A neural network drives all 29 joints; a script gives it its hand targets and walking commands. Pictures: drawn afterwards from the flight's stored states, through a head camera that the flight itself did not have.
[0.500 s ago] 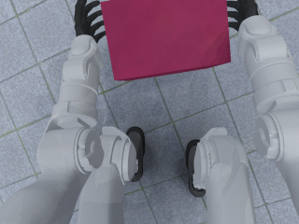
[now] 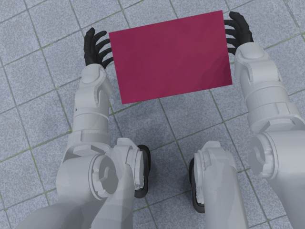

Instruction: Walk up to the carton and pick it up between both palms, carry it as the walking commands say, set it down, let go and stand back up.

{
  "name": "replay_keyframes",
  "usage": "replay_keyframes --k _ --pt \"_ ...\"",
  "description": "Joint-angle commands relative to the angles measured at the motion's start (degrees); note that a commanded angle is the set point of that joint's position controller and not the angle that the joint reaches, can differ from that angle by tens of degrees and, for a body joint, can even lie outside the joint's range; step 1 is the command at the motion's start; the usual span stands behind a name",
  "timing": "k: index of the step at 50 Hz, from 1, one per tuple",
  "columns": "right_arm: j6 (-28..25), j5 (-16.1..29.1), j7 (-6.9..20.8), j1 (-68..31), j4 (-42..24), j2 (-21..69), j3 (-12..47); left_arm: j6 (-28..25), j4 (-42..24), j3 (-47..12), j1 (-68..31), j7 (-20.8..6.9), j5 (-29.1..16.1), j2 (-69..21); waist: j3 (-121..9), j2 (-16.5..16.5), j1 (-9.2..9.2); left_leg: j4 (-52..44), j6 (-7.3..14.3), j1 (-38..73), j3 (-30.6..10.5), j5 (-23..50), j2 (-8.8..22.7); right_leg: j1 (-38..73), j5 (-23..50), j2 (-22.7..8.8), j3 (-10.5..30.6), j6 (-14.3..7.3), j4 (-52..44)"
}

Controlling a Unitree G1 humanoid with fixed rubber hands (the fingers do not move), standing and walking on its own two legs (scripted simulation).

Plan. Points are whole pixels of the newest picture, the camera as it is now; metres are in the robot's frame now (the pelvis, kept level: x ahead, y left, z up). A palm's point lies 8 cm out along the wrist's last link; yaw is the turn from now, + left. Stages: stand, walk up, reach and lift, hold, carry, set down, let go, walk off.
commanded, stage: reach and lift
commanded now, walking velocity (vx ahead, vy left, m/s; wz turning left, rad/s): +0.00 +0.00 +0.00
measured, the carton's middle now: (168, 66) +0.52 +0.00 -0.17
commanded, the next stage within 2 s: none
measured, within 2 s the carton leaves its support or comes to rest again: neither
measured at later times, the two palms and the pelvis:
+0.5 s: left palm (79, 61) +0.48 +0.17 -0.01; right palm (253, 41) +0.51 -0.16 -0.03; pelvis +0.01 +0.00 +0.05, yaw +0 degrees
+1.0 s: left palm (50, 52) +0.47 +0.17 +0.07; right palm (275, 24) +0.50 -0.15 +0.05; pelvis +0.02 +0.00 +0.11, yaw -1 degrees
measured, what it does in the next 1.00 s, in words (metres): rises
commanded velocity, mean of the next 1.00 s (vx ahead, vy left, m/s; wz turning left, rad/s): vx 0.00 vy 0.00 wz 0.00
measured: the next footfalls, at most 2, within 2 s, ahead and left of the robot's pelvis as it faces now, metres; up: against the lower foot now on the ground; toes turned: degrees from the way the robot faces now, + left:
none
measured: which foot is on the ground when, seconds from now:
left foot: down 0.00-1.00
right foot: down 0.00-1.00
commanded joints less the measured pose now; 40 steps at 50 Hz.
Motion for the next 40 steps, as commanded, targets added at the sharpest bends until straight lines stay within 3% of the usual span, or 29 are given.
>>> replay_keyframes --k 1,15,40 --pt "-4.4 7.7 16.9 -36.4 -13.7 57.2 17.0 2.2 -1.9 -30.2 -39.5 -17.2 -5.6 -51.8 -67.1 -6.0 -0.85 -6.2 -0.2 46.3 5.3 12.0 -6.8 26.7 11.3 4.8 -4.2 -0.8 -14.9" --pt "-3.6 6.9 17.2 -32.8 -17.5 61.1 19.0 3.2 -1.9 -31.9 -33.3 -18.9 -5.5 -54.8 -69.8 -7.6 -0.26 -10.4 0.2 46.8 5.4 15.6 -7.4 35.6 16.2 5.6 -2.9 -0.1 -19.9" --pt "-2.7 4.4 18.1 -27.1 -15.3 64.4 16.3 5.0 -0.4 -31.1 -26.7 -21.0 -3.6 -57.8 -65.3 -7.1 0.44 -21.5 -0.1 54.6 4.2 12.5 -7.2 44.1 13.5 6.4 -2.8 0.1 -29.9"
